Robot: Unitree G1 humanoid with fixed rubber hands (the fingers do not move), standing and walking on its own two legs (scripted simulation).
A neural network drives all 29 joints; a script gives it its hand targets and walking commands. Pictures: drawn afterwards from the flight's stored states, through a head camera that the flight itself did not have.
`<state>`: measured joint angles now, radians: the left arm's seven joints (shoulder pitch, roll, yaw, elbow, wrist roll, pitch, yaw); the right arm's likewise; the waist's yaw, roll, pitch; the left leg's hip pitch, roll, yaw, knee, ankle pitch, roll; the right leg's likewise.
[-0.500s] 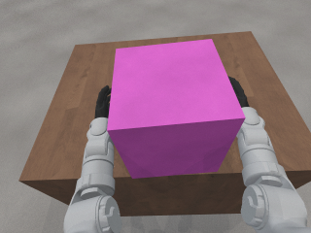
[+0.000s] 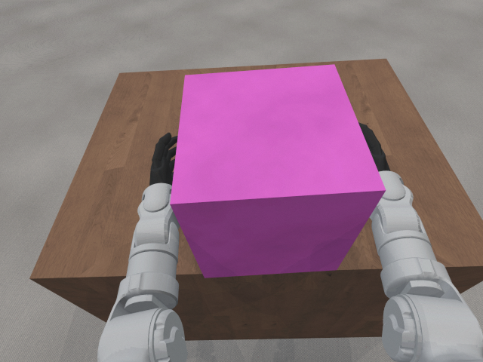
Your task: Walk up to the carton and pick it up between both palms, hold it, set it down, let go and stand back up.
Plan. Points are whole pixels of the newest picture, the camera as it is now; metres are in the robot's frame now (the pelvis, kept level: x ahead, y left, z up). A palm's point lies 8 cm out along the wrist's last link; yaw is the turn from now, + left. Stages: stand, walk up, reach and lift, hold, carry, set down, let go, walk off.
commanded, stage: reach and lift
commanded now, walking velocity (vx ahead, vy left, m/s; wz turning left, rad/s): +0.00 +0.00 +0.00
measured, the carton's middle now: (265, 178) +0.42 -0.04 +0.05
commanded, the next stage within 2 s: none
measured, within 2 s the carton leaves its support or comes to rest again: neither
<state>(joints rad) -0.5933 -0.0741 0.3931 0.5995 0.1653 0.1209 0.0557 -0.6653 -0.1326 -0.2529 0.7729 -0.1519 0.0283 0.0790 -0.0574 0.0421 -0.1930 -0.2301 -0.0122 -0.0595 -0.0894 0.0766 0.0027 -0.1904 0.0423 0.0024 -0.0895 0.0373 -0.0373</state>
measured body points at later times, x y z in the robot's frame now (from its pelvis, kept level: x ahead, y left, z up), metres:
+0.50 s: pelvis -0.01 +0.00 +0.00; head +0.00 -0.01 +0.45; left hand +0.40 +0.15 +0.13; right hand +0.40 -0.20 +0.13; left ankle -0.01 +0.12 -0.75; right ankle -0.03 -0.09 -0.75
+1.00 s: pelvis -0.02 +0.01 +0.00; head -0.02 +0.00 +0.45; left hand +0.38 +0.16 +0.18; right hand +0.38 -0.19 +0.17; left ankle -0.01 +0.12 -0.75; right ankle -0.03 -0.09 -0.75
